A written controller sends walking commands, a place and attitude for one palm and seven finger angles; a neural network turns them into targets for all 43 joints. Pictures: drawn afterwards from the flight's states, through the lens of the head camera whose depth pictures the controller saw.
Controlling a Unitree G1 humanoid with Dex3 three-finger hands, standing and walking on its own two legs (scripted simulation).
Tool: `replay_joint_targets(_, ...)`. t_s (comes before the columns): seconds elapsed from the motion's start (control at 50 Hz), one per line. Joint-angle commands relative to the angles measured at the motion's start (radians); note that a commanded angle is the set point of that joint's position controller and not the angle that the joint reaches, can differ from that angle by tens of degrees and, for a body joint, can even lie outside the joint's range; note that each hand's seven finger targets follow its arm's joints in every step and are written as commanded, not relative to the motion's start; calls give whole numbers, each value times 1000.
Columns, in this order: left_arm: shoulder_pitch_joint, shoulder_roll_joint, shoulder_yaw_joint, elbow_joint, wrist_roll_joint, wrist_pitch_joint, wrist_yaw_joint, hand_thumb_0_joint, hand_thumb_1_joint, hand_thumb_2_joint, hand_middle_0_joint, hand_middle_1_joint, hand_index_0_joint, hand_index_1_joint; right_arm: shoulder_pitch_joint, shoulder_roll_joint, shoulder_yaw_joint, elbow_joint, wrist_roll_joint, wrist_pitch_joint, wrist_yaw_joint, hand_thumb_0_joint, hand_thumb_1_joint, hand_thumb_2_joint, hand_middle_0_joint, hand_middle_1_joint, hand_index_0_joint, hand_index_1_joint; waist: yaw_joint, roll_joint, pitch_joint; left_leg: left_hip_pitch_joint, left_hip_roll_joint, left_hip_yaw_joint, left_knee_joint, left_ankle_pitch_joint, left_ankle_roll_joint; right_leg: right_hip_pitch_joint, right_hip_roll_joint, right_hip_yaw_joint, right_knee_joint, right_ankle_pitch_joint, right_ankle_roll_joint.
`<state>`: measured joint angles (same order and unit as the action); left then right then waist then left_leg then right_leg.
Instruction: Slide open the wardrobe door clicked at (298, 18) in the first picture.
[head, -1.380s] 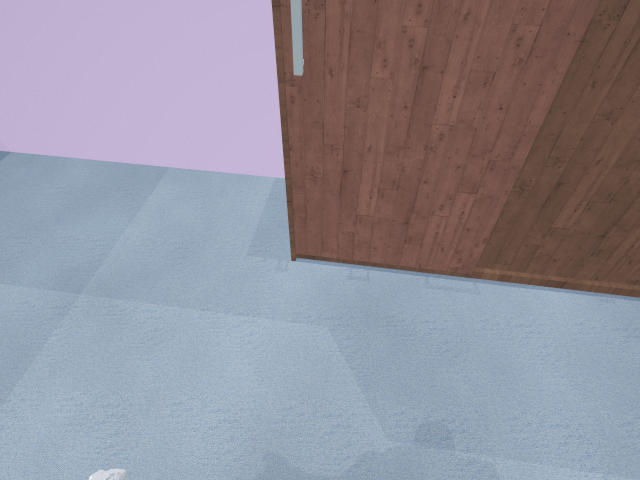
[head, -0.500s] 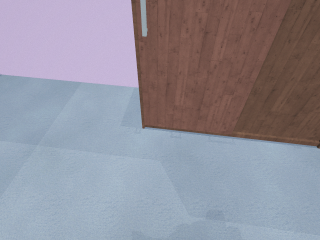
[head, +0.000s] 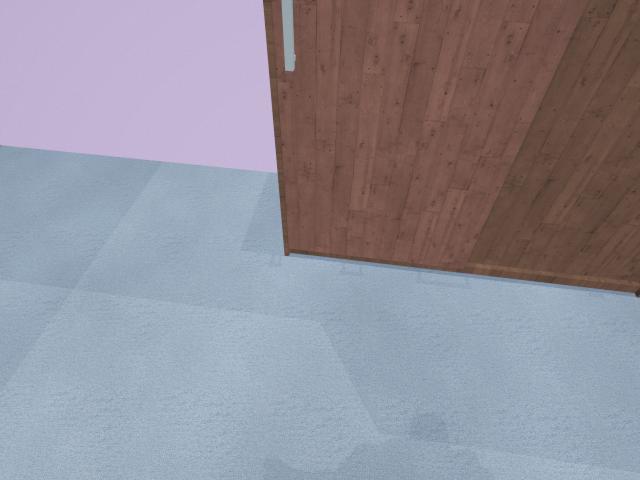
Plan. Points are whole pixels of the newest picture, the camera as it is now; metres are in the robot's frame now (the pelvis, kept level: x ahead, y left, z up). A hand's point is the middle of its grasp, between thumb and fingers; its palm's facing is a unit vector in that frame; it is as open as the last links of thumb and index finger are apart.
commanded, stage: look at it before walking up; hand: left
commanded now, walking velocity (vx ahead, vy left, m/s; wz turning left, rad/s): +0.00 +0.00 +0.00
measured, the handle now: out of the picture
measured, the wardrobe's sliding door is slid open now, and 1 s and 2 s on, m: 0.00 0.00 0.00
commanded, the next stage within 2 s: walk to a spot facing it in 0.06 s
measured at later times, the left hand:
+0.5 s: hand out of the picture +0.02 +0.22 -0.19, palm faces +0.08 -0.98 -0.19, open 7.3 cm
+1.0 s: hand (225, 385) +0.30 +0.18 -0.18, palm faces +0.16 -0.96 -0.22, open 7.3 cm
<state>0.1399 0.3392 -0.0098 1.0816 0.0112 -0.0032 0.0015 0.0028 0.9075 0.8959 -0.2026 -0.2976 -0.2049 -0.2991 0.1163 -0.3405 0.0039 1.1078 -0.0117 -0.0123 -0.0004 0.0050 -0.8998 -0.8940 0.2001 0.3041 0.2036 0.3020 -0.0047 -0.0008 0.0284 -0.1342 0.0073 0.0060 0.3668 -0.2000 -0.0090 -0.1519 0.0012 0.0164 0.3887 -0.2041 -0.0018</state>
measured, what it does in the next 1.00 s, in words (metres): walks ahead: right foot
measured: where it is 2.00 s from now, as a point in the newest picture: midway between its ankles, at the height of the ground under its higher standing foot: (321, 429)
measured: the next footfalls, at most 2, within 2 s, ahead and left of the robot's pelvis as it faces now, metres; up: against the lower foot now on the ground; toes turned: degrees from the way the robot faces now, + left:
right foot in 0.86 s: +0.35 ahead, -0.09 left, +0.00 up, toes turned -1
left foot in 1.20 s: +0.36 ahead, +0.13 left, +0.00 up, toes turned +9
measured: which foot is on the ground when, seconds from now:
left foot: down 0.00-0.86, up 0.88-1.00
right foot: down 0.00-0.46, up 0.48-0.84, down 0.86-1.00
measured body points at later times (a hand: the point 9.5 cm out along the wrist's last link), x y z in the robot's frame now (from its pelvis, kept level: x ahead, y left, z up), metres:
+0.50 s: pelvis +0.06 +0.03 -0.02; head +0.05 +0.04 +0.43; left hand +0.02 +0.27 -0.18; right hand +0.06 -0.22 -0.16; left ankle +0.02 +0.12 -0.75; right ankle +0.00 -0.11 -0.73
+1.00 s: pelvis +0.24 -0.01 -0.02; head +0.26 -0.02 +0.43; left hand +0.29 +0.23 -0.16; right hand +0.22 -0.23 -0.18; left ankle +0.15 +0.11 -0.67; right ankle +0.31 -0.09 -0.75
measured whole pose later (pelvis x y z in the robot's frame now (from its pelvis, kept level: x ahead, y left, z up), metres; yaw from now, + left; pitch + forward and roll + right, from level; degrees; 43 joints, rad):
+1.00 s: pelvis +0.24 -0.01 -0.02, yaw +7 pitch -1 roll +0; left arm 0.17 0.14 0.05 1.01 0.02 -0.06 0.03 0.00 0.93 0.90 -0.20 -0.30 -0.20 -0.30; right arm 0.34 -0.16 -0.05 1.13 -0.02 -0.02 -0.03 0.01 -0.90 -0.89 0.20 0.30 0.20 0.30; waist -0.03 0.03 0.07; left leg -0.38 0.06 0.05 1.15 -0.44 0.01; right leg -0.35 -0.03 -0.15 0.58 -0.22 -0.06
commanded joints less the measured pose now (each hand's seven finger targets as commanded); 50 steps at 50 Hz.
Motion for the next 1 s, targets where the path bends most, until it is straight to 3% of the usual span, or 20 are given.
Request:
replay_joint_targets(0.0,-39,211,46,-66,1,-27,12,0,900,900,-200,-300,-200,-300,-42,-205,-42,-63,5,-23,-12,0,-900,-900,200,300,200,300,6,7,-59,11,112,-97,-60,128,31,12,-119,93,-69,137,-30)
replay_joint_targets(0.14,-45,209,46,-65,1,-26,10,0,900,900,-200,-300,-200,-300,-45,-208,-41,-62,4,-23,-12,0,-900,-900,200,300,200,300,4,6,-43,10,112,-98,-71,112,29,1,-116,93,-78,114,-27)
replay_joint_targets(0.18,36,87,22,-34,1,-6,14,0,900,900,-200,-300,-200,-300,22,-76,-9,-36,-4,-4,-5,0,-900,-900,200,300,200,300,8,-13,-66,-6,93,-80,-44,-9,14,13,-115,83,-73,-62,-8)
replay_joint_targets(0.24,88,108,38,-36,11,7,3,0,900,900,-200,-300,-200,-300,60,-67,-15,-46,-14,10,1,0,-900,-900,200,300,200,300,21,-45,44,-157,48,-77,7,-285,24,-36,-128,132,-99,-375,-32)
replay_joint_targets(0.32,183,145,72,-51,11,-8,4,0,900,900,-200,-300,-200,-300,93,-28,-26,-90,-13,2,4,0,-900,-900,200,300,200,300,35,-170,80,-306,15,18,280,-244,23,3,-295,296,-204,-518,-137)
replay_joint_targets(0.36,181,121,77,-60,12,-24,6,0,900,900,-200,-300,-200,-300,123,-6,-32,-95,-9,-12,8,0,-900,-900,200,300,200,300,12,-127,86,-262,43,25,254,-224,29,-26,-310,250,-164,-395,-159)
replay_joint_targets(0.4,135,81,74,-73,9,-23,2,0,900,900,-200,-300,-200,-300,245,18,-36,-59,-6,-23,10,0,-900,-900,200,300,200,300,-44,-41,75,-36,34,24,91,-174,41,-172,-214,75,-16,-333,-103)
replay_joint_targets(0.42,138,21,66,-87,5,-20,-4,0,900,900,-200,-300,-200,-300,333,-19,-49,-34,-12,-28,2,0,-900,-900,200,300,200,300,-70,103,85,68,115,-141,-14,-248,83,-301,-110,-27,170,-296,-53)
replay_joint_targets(0.44,82,-37,52,-120,7,-20,-7,0,900,900,-200,-300,-200,-300,447,-92,-73,-1,-20,-34,-4,0,-900,-900,200,300,200,300,-111,330,115,124,304,-451,-180,-345,170,-476,0,-159,480,-327,-2)
replay_joint_targets(0.46,8,-28,53,-157,16,-29,0,0,900,900,-200,-300,-200,-300,495,-69,-66,11,-16,-36,-16,0,-900,-900,200,300,200,300,-115,256,175,116,357,-555,-233,-273,219,-581,-31,-64,640,-347,-15)
replay_joint_targets(0.5,11,-34,60,-142,15,-46,-12,0,900,900,-200,-300,-200,-300,439,-4,-54,-7,-6,-51,-25,0,-900,-900,200,300,200,300,-75,64,152,141,343,-462,-190,-66,251,-623,-106,-12,715,-230,-17)
replay_joint_targets(0.58,75,-99,59,-109,12,-35,-20,0,900,900,-200,-300,-200,-300,418,49,-47,8,-2,-77,-37,0,-900,-900,200,300,200,300,-27,98,75,144,250,-212,-156,232,218,-531,-124,-59,644,-124,16)
replay_joint_targets(0.7,-34,-142,63,-147,6,-37,-25,0,900,900,-200,-300,-200,-300,449,82,-52,47,-10,-74,-40,0,-900,-900,200,300,200,300,-45,130,118,78,207,-103,-148,320,180,-400,-82,-141,340,-24,4)
replay_joint_targets(0.74,-8,-134,70,-141,6,-38,-23,0,900,900,-200,-300,-200,-300,425,67,-58,52,-10,-70,-43,0,-900,-900,200,300,200,300,-19,132,111,33,226,-98,-113,367,172,-281,-70,-135,285,1,-14)
replay_joint_targets(0.78,148,-101,83,-94,10,-47,-17,0,900,900,-200,-300,-200,-300,401,55,-63,49,-5,-64,-41,0,-900,-900,200,300,200,300,56,82,43,-3,192,-60,77,477,139,-56,-30,-160,200,40,-28)
replay_joint_targets(0.8,288,-58,95,-55,14,-57,-8,0,900,900,-200,-300,-200,-300,402,66,-64,41,-1,-62,-36,0,-900,-900,200,300,200,300,113,-1,-22,-86,144,-36,260,436,105,139,-45,-124,154,82,-41)
replay_joint_targets(0.82,420,39,120,-20,25,-71,9,0,900,900,-200,-300,-200,-300,443,118,-56,24,10,-64,-27,0,-900,-900,200,300,200,300,145,-196,-147,-289,34,46,594,82,54,364,-307,194,90,148,-124)
replay_joint_targets(0.84,476,99,125,-5,8,-66,15,0,900,900,-200,-300,-200,-300,455,143,-56,-1,15,-60,-30,0,-900,-900,200,300,200,300,119,-262,-214,-379,-39,22,892,-389,39,357,-506,482,-51,280,-223)
replay_joint_targets(0.9,200,-34,94,-63,6,-53,30,0,900,900,-200,-300,-200,-300,295,164,-60,-30,-5,-35,-21,0,-900,-900,200,300,200,300,45,-75,24,-400,105,-29,948,-251,34,-59,-404,297,-123,64,-230)
replay_joint_targets(0.98,107,-84,69,-84,17,-44,32,0,900,900,-200,-300,-200,-300,352,203,-40,-16,-11,2,-22,0,-900,-900,200,300,200,300,-42,-131,-4,-197,103,53,600,-206,-15,-257,-262,37,-121,255,-172)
